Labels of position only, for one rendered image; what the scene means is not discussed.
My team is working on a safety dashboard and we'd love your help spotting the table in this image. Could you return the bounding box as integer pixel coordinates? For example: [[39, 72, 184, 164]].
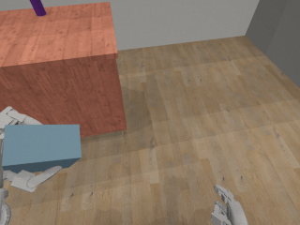
[[0, 2, 127, 138]]

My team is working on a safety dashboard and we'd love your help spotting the robot right hand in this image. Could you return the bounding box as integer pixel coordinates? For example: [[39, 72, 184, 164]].
[[211, 185, 248, 225]]

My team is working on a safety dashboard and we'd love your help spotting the robot left hand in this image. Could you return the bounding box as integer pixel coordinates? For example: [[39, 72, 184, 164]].
[[0, 106, 63, 193]]

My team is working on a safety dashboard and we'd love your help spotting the sponge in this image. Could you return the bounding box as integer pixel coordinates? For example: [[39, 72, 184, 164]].
[[2, 124, 82, 173]]

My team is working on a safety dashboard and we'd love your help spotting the left robot forearm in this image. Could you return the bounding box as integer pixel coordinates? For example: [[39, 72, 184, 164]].
[[0, 188, 11, 225]]

